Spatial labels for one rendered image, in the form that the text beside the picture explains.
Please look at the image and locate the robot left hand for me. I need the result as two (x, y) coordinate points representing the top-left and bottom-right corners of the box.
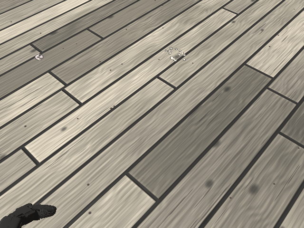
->
(0, 203), (57, 228)

